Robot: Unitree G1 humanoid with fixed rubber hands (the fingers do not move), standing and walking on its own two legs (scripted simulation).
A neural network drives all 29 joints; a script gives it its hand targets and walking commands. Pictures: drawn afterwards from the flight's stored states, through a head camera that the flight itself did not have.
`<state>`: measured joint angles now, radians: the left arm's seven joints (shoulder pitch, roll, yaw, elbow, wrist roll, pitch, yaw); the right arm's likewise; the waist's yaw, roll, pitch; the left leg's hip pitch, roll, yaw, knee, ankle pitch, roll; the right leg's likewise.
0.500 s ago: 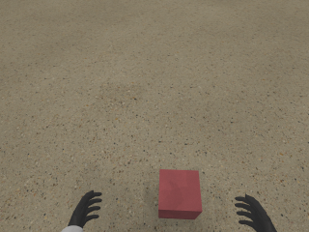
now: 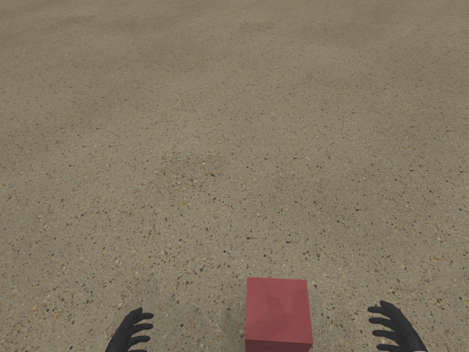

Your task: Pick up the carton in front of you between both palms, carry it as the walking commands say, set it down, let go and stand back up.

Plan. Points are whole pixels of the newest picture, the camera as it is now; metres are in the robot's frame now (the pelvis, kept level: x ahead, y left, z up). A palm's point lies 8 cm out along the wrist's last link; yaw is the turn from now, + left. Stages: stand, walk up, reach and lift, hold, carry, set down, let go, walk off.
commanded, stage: stand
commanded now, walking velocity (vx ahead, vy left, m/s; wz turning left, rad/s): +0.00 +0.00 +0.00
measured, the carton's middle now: (275, 319) +0.38 -0.08 -0.65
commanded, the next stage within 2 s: none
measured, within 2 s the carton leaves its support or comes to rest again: neither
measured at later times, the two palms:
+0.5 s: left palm out of the picture +0.13 +0.28 -0.08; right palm out of the picture +0.15 -0.29 -0.09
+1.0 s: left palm out of the picture +0.10 +0.29 -0.09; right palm out of the picture +0.11 -0.31 -0.09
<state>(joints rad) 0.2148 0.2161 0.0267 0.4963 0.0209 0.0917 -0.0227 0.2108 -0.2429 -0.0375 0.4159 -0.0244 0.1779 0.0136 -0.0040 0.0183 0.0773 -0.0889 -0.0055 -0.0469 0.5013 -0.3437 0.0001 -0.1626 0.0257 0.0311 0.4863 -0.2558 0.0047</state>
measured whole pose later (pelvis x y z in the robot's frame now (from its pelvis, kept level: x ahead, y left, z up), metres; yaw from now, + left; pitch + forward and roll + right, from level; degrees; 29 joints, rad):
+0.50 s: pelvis +0.02 -0.01 +0.00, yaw +1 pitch -1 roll +0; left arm 0.16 0.33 0.04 0.81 0.04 0.00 0.02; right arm 0.20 -0.35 -0.03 0.73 -0.04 0.01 -0.02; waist 0.01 0.03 0.01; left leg -0.13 -0.01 -0.07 0.48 -0.35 -0.01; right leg -0.20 0.02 0.01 0.50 -0.28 -0.01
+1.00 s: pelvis +0.00 -0.01 +0.01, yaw +1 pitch -2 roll +0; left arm 0.13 0.35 0.03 0.94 0.02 0.00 0.01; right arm 0.19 -0.37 -0.01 0.86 -0.03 -0.01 -0.03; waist 0.01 0.02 0.02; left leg -0.09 -0.01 -0.07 0.41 -0.29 -0.01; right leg -0.17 0.02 0.01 0.43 -0.22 -0.01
